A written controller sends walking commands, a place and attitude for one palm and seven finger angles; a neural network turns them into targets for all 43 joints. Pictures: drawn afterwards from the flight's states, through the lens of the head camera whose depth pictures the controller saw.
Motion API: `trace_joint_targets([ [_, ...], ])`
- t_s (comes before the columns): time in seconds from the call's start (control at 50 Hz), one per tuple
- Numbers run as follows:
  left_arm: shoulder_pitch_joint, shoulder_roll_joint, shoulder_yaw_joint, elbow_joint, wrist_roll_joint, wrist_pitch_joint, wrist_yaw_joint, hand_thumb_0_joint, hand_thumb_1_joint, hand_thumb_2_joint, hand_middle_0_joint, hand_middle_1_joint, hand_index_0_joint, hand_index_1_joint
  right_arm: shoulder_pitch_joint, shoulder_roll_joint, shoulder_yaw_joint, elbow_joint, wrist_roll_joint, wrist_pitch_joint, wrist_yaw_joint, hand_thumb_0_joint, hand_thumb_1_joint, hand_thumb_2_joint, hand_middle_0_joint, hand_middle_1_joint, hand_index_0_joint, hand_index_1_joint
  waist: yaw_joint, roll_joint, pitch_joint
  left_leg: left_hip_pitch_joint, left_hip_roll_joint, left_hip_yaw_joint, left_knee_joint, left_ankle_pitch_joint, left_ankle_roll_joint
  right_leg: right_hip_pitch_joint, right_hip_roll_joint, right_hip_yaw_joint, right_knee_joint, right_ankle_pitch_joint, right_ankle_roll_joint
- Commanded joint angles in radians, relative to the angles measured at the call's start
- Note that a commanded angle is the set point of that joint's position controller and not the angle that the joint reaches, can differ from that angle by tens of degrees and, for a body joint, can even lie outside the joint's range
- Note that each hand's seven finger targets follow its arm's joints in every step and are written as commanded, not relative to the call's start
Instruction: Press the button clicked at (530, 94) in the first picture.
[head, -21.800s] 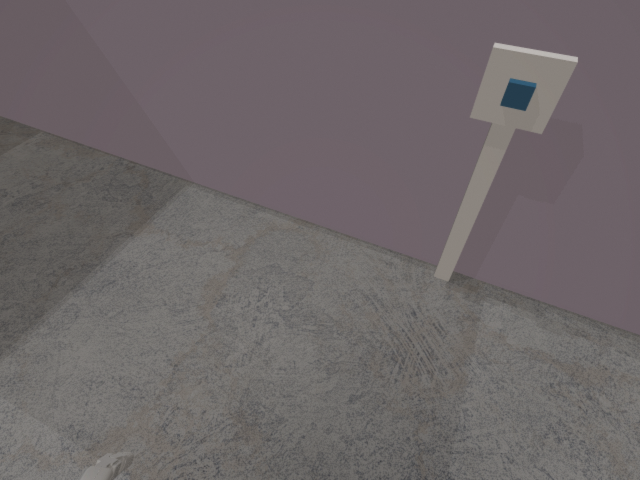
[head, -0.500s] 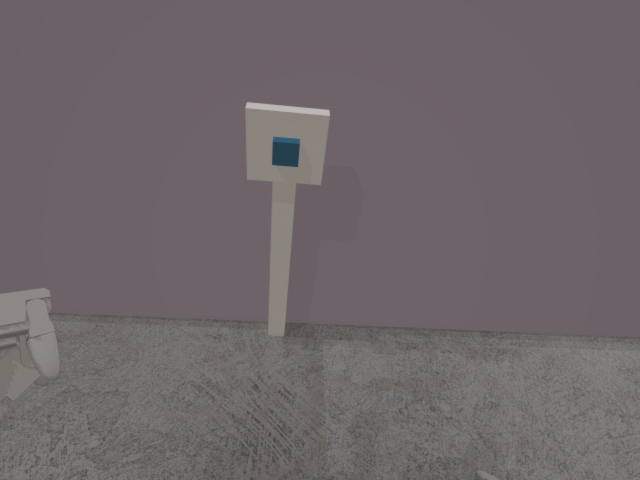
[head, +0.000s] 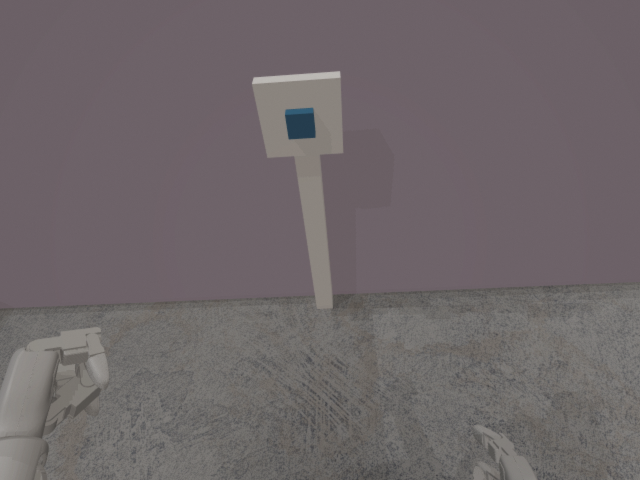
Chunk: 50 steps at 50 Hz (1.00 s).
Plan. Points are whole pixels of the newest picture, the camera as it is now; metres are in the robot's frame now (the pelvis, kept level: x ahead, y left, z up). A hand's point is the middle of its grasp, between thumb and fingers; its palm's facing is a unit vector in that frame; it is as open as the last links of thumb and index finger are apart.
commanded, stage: let the arm hang, fingers relaxed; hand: left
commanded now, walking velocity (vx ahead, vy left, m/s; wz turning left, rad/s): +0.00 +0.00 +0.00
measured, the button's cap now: (300, 122) +0.80 +0.10 +0.04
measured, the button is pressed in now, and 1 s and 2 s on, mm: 0 0 0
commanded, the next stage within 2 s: stand and wait in 1.02 s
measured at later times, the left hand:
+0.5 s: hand out of the picture -0.03 +0.19 -0.15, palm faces +0.05 -0.97 -0.24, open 5.5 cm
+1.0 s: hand out of the picture -0.03 +0.14 -0.16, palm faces +0.05 -0.98 -0.19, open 7.3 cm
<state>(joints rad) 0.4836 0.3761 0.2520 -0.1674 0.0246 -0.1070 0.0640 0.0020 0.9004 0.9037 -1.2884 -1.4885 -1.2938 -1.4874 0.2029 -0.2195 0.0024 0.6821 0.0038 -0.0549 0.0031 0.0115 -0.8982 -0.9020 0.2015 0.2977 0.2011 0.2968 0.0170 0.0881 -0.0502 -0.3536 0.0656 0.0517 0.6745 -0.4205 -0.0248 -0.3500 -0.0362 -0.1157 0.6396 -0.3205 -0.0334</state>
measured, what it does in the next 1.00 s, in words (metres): stands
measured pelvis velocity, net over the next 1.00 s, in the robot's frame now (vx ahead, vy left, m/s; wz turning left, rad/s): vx -0.02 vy -0.02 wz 0.03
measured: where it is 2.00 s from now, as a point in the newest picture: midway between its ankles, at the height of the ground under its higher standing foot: outside the picture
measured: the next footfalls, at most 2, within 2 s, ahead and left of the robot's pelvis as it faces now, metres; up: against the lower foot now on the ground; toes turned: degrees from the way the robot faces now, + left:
none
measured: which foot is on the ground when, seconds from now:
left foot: down 0.00-1.00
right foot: down 0.00-1.00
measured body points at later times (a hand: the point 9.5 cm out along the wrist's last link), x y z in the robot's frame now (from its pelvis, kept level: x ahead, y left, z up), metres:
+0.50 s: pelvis -0.01 -0.01 +0.02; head +0.01 -0.02 +0.47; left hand -0.03 +0.24 -0.13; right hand +0.01 -0.23 -0.15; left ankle +0.01 +0.10 -0.72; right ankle -0.02 -0.14 -0.72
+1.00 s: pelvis -0.02 -0.02 +0.02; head -0.01 -0.03 +0.47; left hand -0.03 +0.19 -0.14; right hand -0.05 -0.24 -0.15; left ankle +0.01 +0.10 -0.72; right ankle -0.02 -0.14 -0.72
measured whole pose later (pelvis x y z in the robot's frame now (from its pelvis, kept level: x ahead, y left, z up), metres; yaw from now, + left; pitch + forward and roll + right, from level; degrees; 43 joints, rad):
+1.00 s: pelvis -0.02 -0.02 +0.02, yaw +2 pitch -2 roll +0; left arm 0.27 0.12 0.00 1.15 0.01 0.00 0.03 0.01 0.92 0.90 -0.20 -0.30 -0.20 -0.30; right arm 0.31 -0.14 -0.01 1.16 -0.02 0.02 -0.03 0.01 -0.91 -0.90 0.19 0.30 0.19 0.30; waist -0.02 0.02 0.05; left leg -0.21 0.03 0.06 0.40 -0.16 0.00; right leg -0.14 0.00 -0.02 0.42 -0.24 -0.01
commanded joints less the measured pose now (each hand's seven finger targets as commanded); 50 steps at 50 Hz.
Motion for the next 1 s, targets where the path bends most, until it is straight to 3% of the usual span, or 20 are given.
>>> trace_joint_targets([
  [0.0,-0.044,-0.008,-0.134,0.404,0.024,0.092,-0.056,0.000,0.900,0.900,-1.117,-1.300,-1.117,-1.300,0.000,-0.105,-0.048,-0.073,-0.027,0.046,0.003,0.000,-0.900,-0.900,0.200,0.300,0.200,0.300,-0.008,-0.536,-0.029,-0.209,-0.047,0.002,0.245,-0.146,0.012,0.253,-0.239,0.207,-0.115,0.828,-0.138],
  [0.02,-0.043,-0.006,-0.134,0.486,0.029,0.087,-0.049,0.000,0.900,0.900,-1.080,-1.260,-1.080,-1.260,-0.027,-0.101,-0.050,-0.066,-0.034,0.050,0.001,0.000,-0.900,-0.900,0.200,0.300,0.200,0.300,0.015,-0.558,-0.039,-0.237,-0.058,0.004,0.291,-0.172,0.014,0.332,-0.243,0.196,-0.097,1.010,-0.145],
  [0.06,-0.064,0.001,-0.142,0.620,0.028,0.092,-0.042,0.000,0.900,0.900,-1.007,-1.180,-1.007,-1.180,-0.047,-0.083,-0.053,-0.043,-0.035,0.063,-0.003,0.000,-0.900,-0.900,0.200,0.300,0.200,0.300,0.022,-0.506,-0.043,-0.216,-0.067,0.003,0.284,-0.172,0.013,0.371,-0.235,0.180,-0.106,1.077,-0.138],
  [0.1,-0.129,0.016,-0.157,0.719,0.018,0.104,-0.036,0.000,0.900,0.900,-0.933,-1.100,-0.933,-1.100,-0.005,-0.063,-0.050,0.022,-0.029,0.075,-0.004,0.000,-0.900,-0.900,0.200,0.300,0.200,0.300,-0.012,-0.302,-0.026,-0.086,-0.055,0.018,0.153,-0.074,0.013,0.262,-0.228,0.162,-0.145,0.808,-0.131],
  [0.14,-0.194,0.004,-0.172,0.806,0.002,0.108,-0.038,0.000,0.900,0.900,-0.860,-1.020,-0.860,-1.020,0.070,-0.043,-0.040,0.097,-0.030,0.080,-0.005,0.000,-0.900,-0.900,0.200,0.300,0.200,0.300,-0.057,-0.144,-0.008,0.112,-0.055,0.024,-0.041,0.117,0.013,0.116,-0.191,0.135,-0.182,0.408,-0.088],
  [0.16,-0.210,-0.019,-0.182,0.846,-0.007,0.111,-0.042,0.000,0.900,0.900,-0.823,-0.980,-0.823,-0.980,0.109,-0.049,-0.037,0.130,-0.032,0.074,-0.005,0.000,-0.900,-0.900,0.200,0.300,0.200,0.300,-0.077,-0.041,0.006,0.219,-0.028,-0.017,-0.159,0.239,0.025,0.028,-0.165,0.117,-0.147,0.213,-0.047],
  [0.18,-0.167,-0.081,-0.186,0.870,-0.012,0.116,-0.042,0.000,0.900,0.900,-0.787,-0.940,-0.787,-0.940,0.121,-0.092,-0.044,0.141,-0.041,0.063,-0.008,0.000,-0.900,-0.900,0.200,0.300,0.200,0.300,-0.053,0.170,0.001,0.233,0.101,-0.220,-0.252,0.328,0.081,-0.036,-0.073,0.066,-0.058,0.026,0.003],
  [0.2,-0.141,-0.126,-0.194,0.894,-0.019,0.123,-0.040,0.000,0.900,0.900,-0.750,-0.900,-0.750,-0.900,0.100,-0.152,-0.050,0.135,-0.051,0.064,-0.017,0.000,-0.900,-0.900,0.200,0.300,0.200,0.300,-0.038,0.342,0.019,0.151,0.228,-0.378,-0.342,0.329,0.170,-0.029,-0.012,0.043,0.010,-0.146,0.031],
  [0.22,-0.161,-0.101,-0.198,0.922,-0.015,0.128,-0.045,0.000,0.900,0.900,-0.713,-0.860,-0.713,-0.860,0.058,-0.145,-0.045,0.138,-0.054,0.072,-0.023,0.000,-0.900,-0.900,0.200,0.300,0.200,0.300,-0.033,0.284,0.059,0.050,0.240,-0.371,-0.398,0.193,0.205,0.031,-0.004,0.084,0.062,-0.210,0.018],
  [0.26,-0.196,-0.085,-0.194,0.993,-0.005,0.137,-0.057,0.000,0.900,0.900,-0.640,-0.780,-0.640,-0.780,0.033,-0.114,-0.038,0.166,-0.049,0.063,-0.034,0.000,-0.900,-0.900,0.200,0.300,0.200,0.300,-0.021,0.324,0.138,-0.055,0.170,-0.301,-0.471,0.032,0.160,0.061,-0.005,0.091,0.084,-0.153,0.009],
  [0.28,-0.195,-0.081,-0.198,1.021,-0.003,0.136,-0.061,0.000,0.900,0.900,-0.603,-0.740,-0.603,-0.740,0.042,-0.108,-0.035,0.180,-0.046,0.062,-0.039,0.000,-0.900,-0.900,0.200,0.300,0.200,0.300,-0.013,0.238,0.150,-0.047,0.169,-0.284,-0.451,0.094,0.150,0.072,-0.003,0.099,0.054,-0.107,0.008],
  [0.32,-0.171,-0.101,-0.207,1.086,-0.007,0.128,-0.065,0.000,0.900,0.900,-0.530,-0.660,-0.530,-0.660,0.053,-0.105,-0.034,0.212,-0.036,0.055,-0.044,0.000,-0.900,-0.900,0.200,0.300,0.200,0.300,0.003,0.076,0.082,0.024,0.148,-0.230,-0.399,0.195,0.137,0.144,-0.001,0.098,-0.087,0.005,0.020],
  [0.36,-0.147,-0.093,-0.216,1.140,-0.009,0.111,-0.057,0.000,0.900,0.900,-0.457,-0.580,-0.457,-0.580,0.074,-0.094,-0.034,0.241,-0.023,0.049,-0.041,0.000,-0.900,-0.900,0.200,0.300,0.200,0.300,0.000,-0.065,0.022,0.086,0.077,-0.153,-0.325,0.238,0.091,0.209,-0.027,0.138,-0.246,0.128,0.017],
  [0.38,-0.155,-0.082,-0.218,1.155,-0.012,0.103,-0.053,0.000,0.900,0.900,-0.420,-0.540,-0.420,-0.540,0.087,-0.080,-0.034,0.254,-0.018,0.047,-0.038,0.000,-0.900,-0.900,0.200,0.300,0.200,0.300,-0.013,-0.108,0.032,0.103,0.051,-0.122,-0.314,0.262,0.073,0.208,-0.053,0.167,-0.271,0.174,0.005],
  [0.42,-0.166,-0.072,-0.224,1.183,-0.015,0.100,-0.047,0.000,0.900,0.900,-0.347,-0.460,-0.347,-0.460,0.119,-0.065,-0.033,0.292,-0.018,0.044,-0.031,0.000,-0.900,-0.900,0.200,0.300,0.200,0.300,-0.034,-0.064,0.015,0.176,0.032,-0.101,-0.325,0.273,0.057,0.169,-0.079,0.167,-0.268,0.178,0.002],
  [0.46,-0.177,-0.091,-0.230,1.210,-0.016,0.095,-0.040,0.000,0.900,0.900,-0.273,-0.380,-0.273,-0.380,0.120,-0.066,-0.034,0.327,-0.020,0.049,-0.034,0.000,-0.900,-0.900,0.200,0.300,0.200,0.300,-0.035,-0.165,0.023,0.202,0.042,-0.088,-0.304,0.308,0.056,0.159,-0.068,0.161,-0.282,0.198,0.007],
  [0.6,-0.169,-0.111,-0.236,1.270,-0.016,0.097,-0.028,0.000,0.900,0.900,-0.200,-0.300,-0.200,-0.300,0.128,-0.017,-0.023,0.412,-0.023,0.061,-0.030,0.000,-0.900,-0.900,0.200,0.300,0.200,0.300,-0.033,-0.141,0.164,0.177,0.031,-0.065,-0.336,0.264,0.044,0.094,-0.071,0.171,-0.329,0.114,0.004],
  [0.66,-0.172,-0.113,-0.234,1.281,-0.016,0.098,-0.027,0.000,0.900,0.900,-0.200,-0.300,-0.200,-0.300,0.135,-0.008,-0.020,0.432,-0.026,0.063,-0.030,0.000,-0.900,-0.900,0.200,0.300,0.200,0.300,-0.033,-0.123,0.180,0.169,0.026,-0.061,-0.344,0.233,0.040,0.085,-0.070,0.180,-0.344,0.062,0.002],
  [0.82,-0.169,-0.121,-0.227,1.287,-0.017,0.099,-0.027,0.000,0.900,0.900,-0.200,-0.300,-0.200,-0.300,0.147,0.012,-0.021,0.450,-0.029,0.067,-0.033,0.000,-0.900,-0.900,0.200,0.300,0.200,0.300,-0.030,-0.095,0.174,0.159,0.021,-0.055,-0.336,0.200,0.035,0.077,-0.067,0.191,-0.361,-0.002,-0.005],
  [0.98,-0.157,-0.136,-0.222,1.296,-0.018,0.097,-0.025,0.000,0.900,0.900,-0.200,-0.300,-0.200,-0.300,0.162,0.015,-0.022,0.454,-0.025,0.059,-0.038,0.000,-0.900,-0.900,0.200,0.300,0.200,0.300,-0.024,-0.082,0.148,0.164,0.034,-0.064,-0.341,0.238,0.040,0.116,-0.058,0.169,-0.336,0.078,-0.006],
])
